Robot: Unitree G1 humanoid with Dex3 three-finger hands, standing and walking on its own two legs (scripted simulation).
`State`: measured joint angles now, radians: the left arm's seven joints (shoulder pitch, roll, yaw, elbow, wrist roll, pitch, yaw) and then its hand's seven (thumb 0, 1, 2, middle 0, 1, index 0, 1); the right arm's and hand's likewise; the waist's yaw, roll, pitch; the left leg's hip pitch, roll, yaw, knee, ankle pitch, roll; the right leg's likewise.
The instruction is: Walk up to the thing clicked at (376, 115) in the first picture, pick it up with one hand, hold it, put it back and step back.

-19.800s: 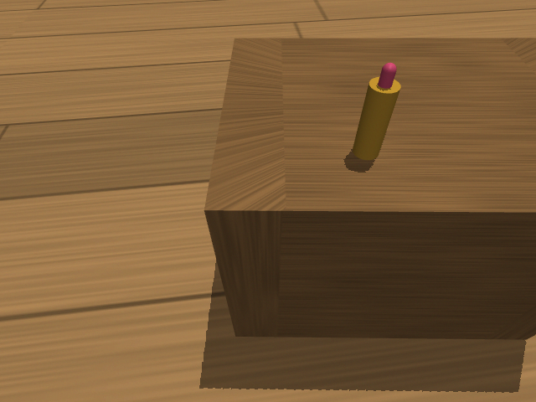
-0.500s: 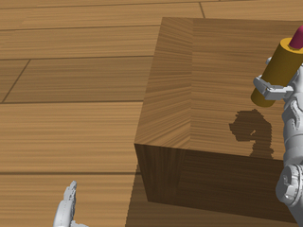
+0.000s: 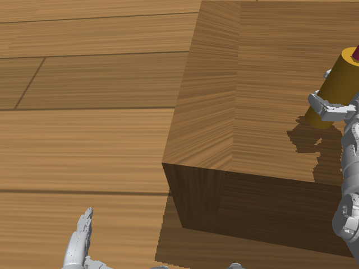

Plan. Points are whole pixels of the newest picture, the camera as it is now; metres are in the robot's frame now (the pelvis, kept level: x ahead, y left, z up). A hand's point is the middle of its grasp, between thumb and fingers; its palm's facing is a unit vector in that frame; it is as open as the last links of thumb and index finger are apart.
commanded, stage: lower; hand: right
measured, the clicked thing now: (341, 84) +0.47 -0.26 +0.13
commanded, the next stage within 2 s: loosen in 0.60 s
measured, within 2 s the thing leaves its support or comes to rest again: rests again in 0.34 s
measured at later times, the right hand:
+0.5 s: hand (324, 101) +0.48 -0.26 +0.07, palm faces +0.28 +0.96 +0.00, open 8.6 cm
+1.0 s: hand (325, 101) +0.49 -0.26 +0.07, palm faces +0.29 +0.96 +0.00, open 8.9 cm
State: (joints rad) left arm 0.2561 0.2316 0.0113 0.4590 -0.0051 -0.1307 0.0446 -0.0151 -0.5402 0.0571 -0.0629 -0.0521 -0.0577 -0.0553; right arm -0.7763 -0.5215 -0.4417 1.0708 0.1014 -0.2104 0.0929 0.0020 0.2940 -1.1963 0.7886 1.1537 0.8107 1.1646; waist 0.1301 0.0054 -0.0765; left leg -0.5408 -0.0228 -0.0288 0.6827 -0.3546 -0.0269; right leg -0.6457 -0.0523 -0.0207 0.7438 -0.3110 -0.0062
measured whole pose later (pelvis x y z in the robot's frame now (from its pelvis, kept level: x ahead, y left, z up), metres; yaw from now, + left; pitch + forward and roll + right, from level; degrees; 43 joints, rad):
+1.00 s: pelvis -0.01 +0.00 -0.03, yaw +0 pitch +18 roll +3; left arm 0.34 0.23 0.01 0.22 0.02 -0.08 0.01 -0.01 -0.51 0.03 -0.06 -0.06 -0.07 -0.04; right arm -0.88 -0.59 -0.49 1.16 0.05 -0.29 0.09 -0.01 0.27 -0.82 0.92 0.90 0.94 0.91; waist 0.18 0.00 -0.12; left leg -0.79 -0.03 0.00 0.91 -0.44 -0.02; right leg -0.90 -0.06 0.01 0.97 -0.38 -0.01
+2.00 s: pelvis +0.01 +0.00 +0.00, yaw -1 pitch +11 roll +2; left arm 0.34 0.27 0.02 0.32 -0.05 -0.03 -0.02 -0.01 -0.52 0.04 -0.06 -0.06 -0.07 -0.05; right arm -0.86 -0.81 -0.47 1.13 -0.05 -0.04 0.12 -0.02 0.55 -0.04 0.07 0.06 0.07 0.06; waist 0.08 -0.01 -0.10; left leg -0.49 -0.01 -0.03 0.66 -0.36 -0.03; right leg -0.59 -0.03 -0.02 0.71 -0.31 -0.01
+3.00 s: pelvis -0.01 +0.03 +0.02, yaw -4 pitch -4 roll -1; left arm 0.30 0.24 0.17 0.56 -0.02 -0.10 0.08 -0.02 -0.51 0.03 -0.06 -0.05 -0.07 -0.04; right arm 0.44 -0.35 -0.40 -0.17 0.06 -0.24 -0.03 -0.02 0.56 -0.04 0.07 0.06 0.06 0.06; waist -0.06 -0.06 0.03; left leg -0.16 0.01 0.02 0.52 -0.31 0.01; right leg -0.23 -0.01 0.02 0.47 -0.18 0.02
